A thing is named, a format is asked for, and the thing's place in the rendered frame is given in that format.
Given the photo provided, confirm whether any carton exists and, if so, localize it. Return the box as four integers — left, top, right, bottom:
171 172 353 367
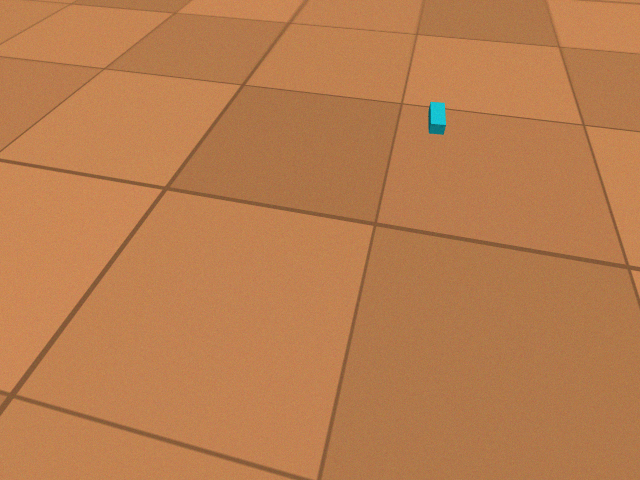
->
428 102 446 135

